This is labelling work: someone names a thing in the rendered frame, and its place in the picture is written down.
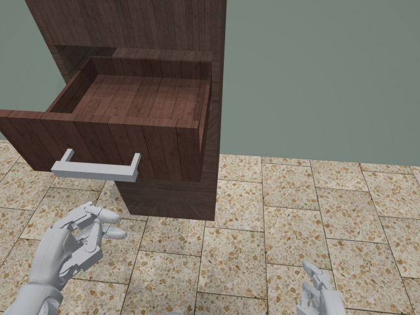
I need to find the left robot forearm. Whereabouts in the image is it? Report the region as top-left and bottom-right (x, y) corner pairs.
(2, 283), (64, 315)

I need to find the handle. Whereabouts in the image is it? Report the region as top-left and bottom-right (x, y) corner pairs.
(51, 149), (141, 182)

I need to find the robot left hand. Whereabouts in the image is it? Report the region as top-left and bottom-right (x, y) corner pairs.
(28, 201), (127, 291)

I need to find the cabinet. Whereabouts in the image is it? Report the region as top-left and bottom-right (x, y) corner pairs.
(25, 0), (227, 221)

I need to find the robot right hand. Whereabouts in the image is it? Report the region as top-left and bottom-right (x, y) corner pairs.
(297, 261), (347, 315)

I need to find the drawer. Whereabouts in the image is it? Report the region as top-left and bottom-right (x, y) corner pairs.
(0, 56), (212, 182)

